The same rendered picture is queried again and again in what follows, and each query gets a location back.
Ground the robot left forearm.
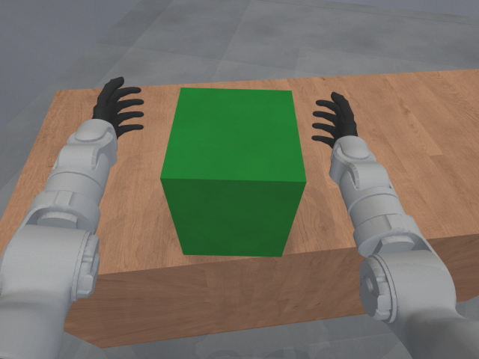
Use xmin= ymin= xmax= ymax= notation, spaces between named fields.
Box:
xmin=0 ymin=119 xmax=118 ymax=294

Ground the robot right forearm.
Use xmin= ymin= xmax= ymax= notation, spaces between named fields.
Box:
xmin=329 ymin=135 xmax=457 ymax=307

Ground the carton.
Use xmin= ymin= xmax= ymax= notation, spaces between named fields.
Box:
xmin=160 ymin=88 xmax=307 ymax=257

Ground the robot left upper arm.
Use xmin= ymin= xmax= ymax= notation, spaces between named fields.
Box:
xmin=0 ymin=224 xmax=100 ymax=359

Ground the robot left hand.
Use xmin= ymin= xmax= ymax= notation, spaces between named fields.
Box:
xmin=92 ymin=77 xmax=144 ymax=139

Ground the robot right hand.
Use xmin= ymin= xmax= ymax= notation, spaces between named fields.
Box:
xmin=311 ymin=92 xmax=358 ymax=149

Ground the robot right upper arm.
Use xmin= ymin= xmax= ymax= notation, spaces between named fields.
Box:
xmin=359 ymin=250 xmax=479 ymax=359

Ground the pedestal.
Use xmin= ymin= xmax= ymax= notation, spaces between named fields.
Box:
xmin=0 ymin=69 xmax=479 ymax=349

